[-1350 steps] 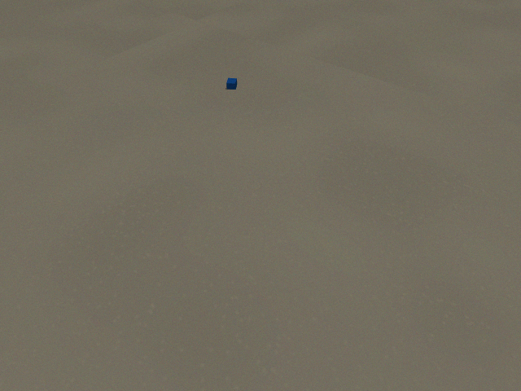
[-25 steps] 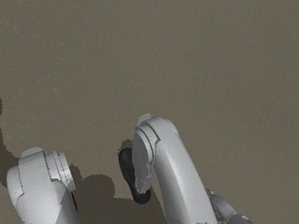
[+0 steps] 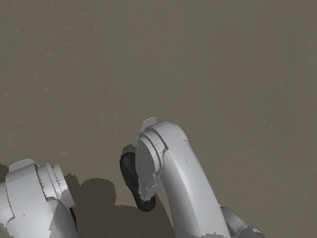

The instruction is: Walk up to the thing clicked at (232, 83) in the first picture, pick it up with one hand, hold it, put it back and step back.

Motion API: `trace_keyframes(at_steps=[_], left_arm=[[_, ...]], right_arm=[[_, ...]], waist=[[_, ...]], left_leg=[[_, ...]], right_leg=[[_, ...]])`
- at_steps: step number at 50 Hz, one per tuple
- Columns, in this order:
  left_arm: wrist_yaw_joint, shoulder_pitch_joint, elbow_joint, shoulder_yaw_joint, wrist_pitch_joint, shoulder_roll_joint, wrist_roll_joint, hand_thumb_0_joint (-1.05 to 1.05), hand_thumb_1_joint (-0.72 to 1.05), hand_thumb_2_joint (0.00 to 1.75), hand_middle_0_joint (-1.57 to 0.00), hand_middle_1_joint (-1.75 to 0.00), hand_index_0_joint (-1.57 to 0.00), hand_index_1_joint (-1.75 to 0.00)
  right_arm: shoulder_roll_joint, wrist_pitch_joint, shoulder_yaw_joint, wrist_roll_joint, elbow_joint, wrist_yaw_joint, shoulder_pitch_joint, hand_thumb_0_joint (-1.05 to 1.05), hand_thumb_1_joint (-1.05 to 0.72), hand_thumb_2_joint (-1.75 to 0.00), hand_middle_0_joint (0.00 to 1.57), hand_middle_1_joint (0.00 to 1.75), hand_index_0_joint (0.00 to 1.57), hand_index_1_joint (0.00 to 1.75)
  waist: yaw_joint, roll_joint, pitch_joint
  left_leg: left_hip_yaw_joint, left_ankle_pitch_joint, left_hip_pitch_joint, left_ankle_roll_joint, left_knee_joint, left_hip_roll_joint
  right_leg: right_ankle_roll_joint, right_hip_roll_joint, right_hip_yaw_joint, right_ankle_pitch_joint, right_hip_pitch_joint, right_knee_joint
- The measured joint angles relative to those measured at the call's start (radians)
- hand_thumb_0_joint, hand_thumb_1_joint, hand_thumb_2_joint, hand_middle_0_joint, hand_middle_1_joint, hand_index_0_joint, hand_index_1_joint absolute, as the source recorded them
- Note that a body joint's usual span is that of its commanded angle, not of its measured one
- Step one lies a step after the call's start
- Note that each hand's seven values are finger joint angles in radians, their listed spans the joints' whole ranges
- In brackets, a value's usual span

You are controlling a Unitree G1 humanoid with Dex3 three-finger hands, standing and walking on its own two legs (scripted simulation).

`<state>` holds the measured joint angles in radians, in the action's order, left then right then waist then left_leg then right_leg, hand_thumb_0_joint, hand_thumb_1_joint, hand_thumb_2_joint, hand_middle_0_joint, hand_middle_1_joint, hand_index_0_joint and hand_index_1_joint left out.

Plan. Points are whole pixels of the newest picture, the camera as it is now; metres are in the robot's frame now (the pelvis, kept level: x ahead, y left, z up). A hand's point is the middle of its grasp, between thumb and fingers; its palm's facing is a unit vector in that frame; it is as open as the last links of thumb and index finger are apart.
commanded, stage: rest palm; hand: left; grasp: from above
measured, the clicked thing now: out of the picture +0.47 +0.33 -0.28
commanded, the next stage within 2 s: close in 0.44 s
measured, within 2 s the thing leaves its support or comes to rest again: neither
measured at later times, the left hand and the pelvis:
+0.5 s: hand out of the picture +0.45 +0.32 -0.25, palm faces -0.46 -0.10 -0.88, open 13.1 cm; pelvis +0.00 +0.00 +0.00, yaw -1 degrees
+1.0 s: hand out of the picture +0.45 +0.32 -0.25, palm faces -0.46 -0.09 -0.89, open 10.7 cm; pelvis +0.00 +0.00 +0.00, yaw -1 degrees
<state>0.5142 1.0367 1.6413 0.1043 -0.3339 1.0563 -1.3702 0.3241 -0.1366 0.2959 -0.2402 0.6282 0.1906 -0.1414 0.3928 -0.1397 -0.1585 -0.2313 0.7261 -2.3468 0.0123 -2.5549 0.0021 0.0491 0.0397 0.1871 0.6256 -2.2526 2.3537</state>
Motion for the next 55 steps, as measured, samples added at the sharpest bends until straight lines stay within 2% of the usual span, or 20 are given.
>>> trace_keyframes(at_steps=[4, 9, 12, 17, 26, 35, 43, 49, 55], left_arm=[[0.026, -0.012, 0.001, -0.002, -0.017, 0.0, -0.017, 0.0, -0.44, 0.98, -0.12, -0.98, -0.12, -0.98], [0.066, -0.013, 0.024, -0.028, -0.011, -0.007, -0.035, 0.0, -0.42, 0.98, -0.14, -0.96, -0.14, -0.97], [0.084, -0.008, 0.034, -0.049, 0.003, -0.017, -0.035, 0.0, -0.42, 0.97, -0.14, -0.96, -0.14, -0.96], [0.105, 0.007, 0.062, -0.042, 0.028, -0.02, -0.027, 0.0, -0.4, 0.95, -0.15, -0.95, -0.15, -0.95], [0.08, 0.012, 0.059, -0.019, 0.053, -0.004, 0.0, 0.0, -0.34, 0.92, -0.19, -0.94, -0.2, -0.93], [0.059, 0.001, 0.021, -0.012, 0.029, 0.003, 0.018, 0.0, -0.24, 0.83, -0.26, -0.91, -0.28, -0.89], [0.066, 0.004, 0.045, -0.027, 0.014, 0.007, 0.007, 0.0, -0.1, 0.73, -0.34, -0.85, -0.37, -0.82], [0.08, -0.003, 0.044, -0.027, 0.009, 0.004, -0.009, 0.0, -0.01, 0.66, -0.4, -0.8, -0.44, -0.76], [0.088, -0.004, 0.049, -0.027, 0.018, 0.007, -0.009, 0.0, 0.07, 0.59, -0.46, -0.73, -0.51, -0.69]], right_arm=[[0.0, -0.001, 0.007, -0.005, -0.003, 0.002, -0.001, 0.0, -0.9, -0.9, 0.2, 0.3, 0.2, 0.3], [0.005, -0.017, 0.009, -0.01, -0.003, 0.007, 0.007, 0.0, -0.9, -0.9, 0.2, 0.3, 0.2, 0.3], [0.009, -0.033, 0.008, -0.011, 0.002, 0.011, 0.017, 0.0, -0.9, -0.9, 0.2, 0.3, 0.2, 0.29], [0.014, -0.059, 0.01, -0.009, -0.004, 0.022, 0.033, 0.0, -0.9, -0.9, 0.2, 0.3, 0.2, 0.29], [0.022, -0.083, 0.013, -0.005, -0.013, 0.033, 0.041, 0.0, -0.91, -0.91, 0.2, 0.3, 0.2, 0.29], [0.019, -0.067, 0.019, -0.008, -0.004, 0.036, 0.038, 0.0, -0.9, -0.91, 0.2, 0.3, 0.2, 0.29], [0.016, -0.052, 0.027, -0.012, -0.01, 0.032, 0.035, 0.0, -0.9, -0.9, 0.2, 0.3, 0.2, 0.29], [0.015, -0.054, 0.031, -0.014, -0.014, 0.033, 0.023, 0.0, -0.9, -0.9, 0.2, 0.3, 0.2, 0.29], [0.022, -0.067, 0.03, -0.012, -0.015, 0.033, 0.026, 0.0, -0.9, -0.9, 0.2, 0.3, 0.2, 0.29]], waist=[[0.001, -0.01, 0.005], [0.003, -0.009, 0.018], [0.001, -0.006, 0.022], [0.006, -0.009, 0.019], [0.008, -0.019, -0.006], [0.0, -0.015, -0.016], [0.006, -0.011, -0.012], [0.005, -0.014, -0.005], [0.007, -0.018, -0.012]], left_leg=[[-0.007, 0.005, 0.007, -0.001, -0.005, -0.002], [-0.009, 0.004, 0.005, 0.004, -0.009, -0.004], [-0.007, 0.003, 0.0, 0.008, -0.01, -0.006], [-0.004, 0.0, -0.002, 0.011, -0.011, -0.006], [-0.006, 0.0, -0.003, 0.005, -0.012, -0.003], [-0.018, 0.014, 0.007, -0.004, -0.012, -0.001], [-0.021, 0.01, 0.008, 0.0, -0.013, -0.002], [-0.021, 0.003, 0.008, -0.002, -0.01, -0.004], [-0.018, -0.002, 0.011, -0.002, -0.009, -0.005]], right_leg=[[0.001, 0.003, 0.005, 0.0, 0.007, 0.0], [0.004, 0.006, 0.007, -0.003, 0.007, -0.001], [0.006, 0.009, 0.006, -0.005, 0.005, -0.003], [0.009, 0.009, 0.003, -0.007, 0.004, -0.002], [0.007, 0.006, 0.004, -0.006, -0.001, 0.003], [0.001, 0.005, 0.014, 0.005, 0.008, 0.001], [0.005, 0.008, 0.016, -0.001, 0.013, -0.004], [0.002, 0.009, 0.017, -0.009, 0.011, -0.007], [0.003, 0.01, 0.014, -0.015, 0.011, -0.005]])
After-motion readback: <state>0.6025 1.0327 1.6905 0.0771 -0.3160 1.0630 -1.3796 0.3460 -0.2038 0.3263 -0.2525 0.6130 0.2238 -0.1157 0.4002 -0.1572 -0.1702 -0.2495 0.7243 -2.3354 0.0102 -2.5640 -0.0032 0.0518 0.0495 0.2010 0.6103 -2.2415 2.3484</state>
